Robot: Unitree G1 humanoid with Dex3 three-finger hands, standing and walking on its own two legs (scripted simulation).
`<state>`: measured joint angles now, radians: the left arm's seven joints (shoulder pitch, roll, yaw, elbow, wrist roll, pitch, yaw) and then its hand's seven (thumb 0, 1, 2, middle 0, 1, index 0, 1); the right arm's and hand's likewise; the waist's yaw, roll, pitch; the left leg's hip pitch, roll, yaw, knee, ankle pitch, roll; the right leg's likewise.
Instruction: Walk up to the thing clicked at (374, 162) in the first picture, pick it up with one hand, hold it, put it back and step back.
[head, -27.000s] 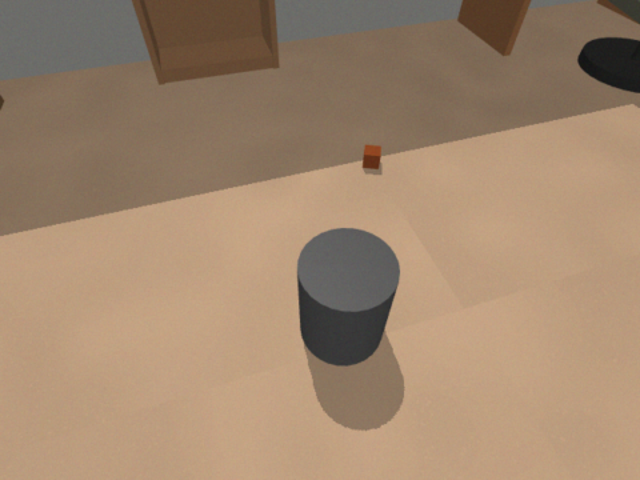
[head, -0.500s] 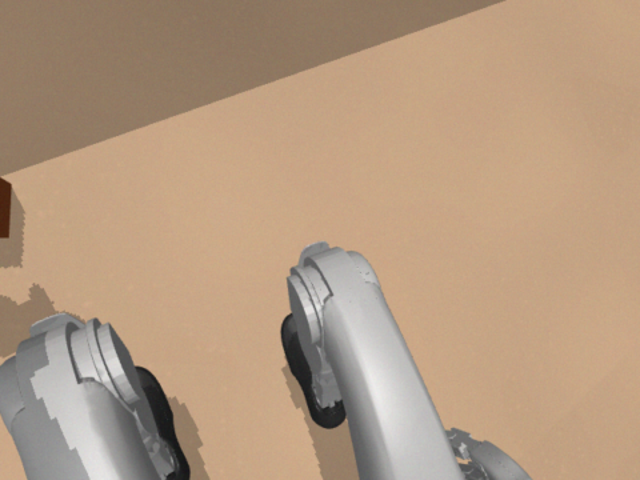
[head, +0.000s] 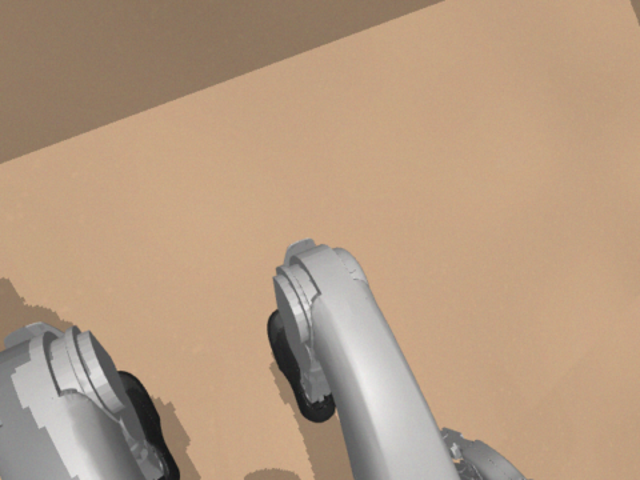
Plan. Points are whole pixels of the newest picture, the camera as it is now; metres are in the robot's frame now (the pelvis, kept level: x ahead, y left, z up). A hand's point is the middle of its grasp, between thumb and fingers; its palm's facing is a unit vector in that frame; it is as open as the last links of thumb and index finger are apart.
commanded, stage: rise first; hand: left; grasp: from above
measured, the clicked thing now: out of the picture +0.47 +0.35 -0.29
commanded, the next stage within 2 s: approach in 0.82 s
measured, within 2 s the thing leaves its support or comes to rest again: neither
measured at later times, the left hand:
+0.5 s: hand out of the picture +0.44 +0.38 -0.18, palm faces +0.01 -0.44 -0.90, open 14.0 cm
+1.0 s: hand out of the picture +0.44 +0.38 -0.18, palm faces +0.01 -0.44 -0.90, open 13.9 cm
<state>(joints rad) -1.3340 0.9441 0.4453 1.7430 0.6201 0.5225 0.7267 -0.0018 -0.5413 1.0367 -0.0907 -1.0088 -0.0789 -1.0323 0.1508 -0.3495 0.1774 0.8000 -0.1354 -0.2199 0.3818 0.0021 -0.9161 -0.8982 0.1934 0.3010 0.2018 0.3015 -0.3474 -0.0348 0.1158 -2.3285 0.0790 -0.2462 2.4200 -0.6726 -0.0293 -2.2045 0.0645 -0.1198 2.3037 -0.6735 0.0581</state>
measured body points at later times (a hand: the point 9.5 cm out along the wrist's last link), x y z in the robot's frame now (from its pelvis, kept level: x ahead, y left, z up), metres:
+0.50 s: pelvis +0.00 +0.00 +0.00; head +0.28 +0.09 +0.35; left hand +0.44 +0.39 -0.12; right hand +0.01 -0.25 -0.07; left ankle +0.07 +0.14 -0.30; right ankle +0.11 -0.12 -0.30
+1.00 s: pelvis +0.00 +0.00 +0.01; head +0.28 +0.09 +0.34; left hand +0.44 +0.40 -0.12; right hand +0.01 -0.26 -0.07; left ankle +0.07 +0.14 -0.30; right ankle +0.11 -0.12 -0.30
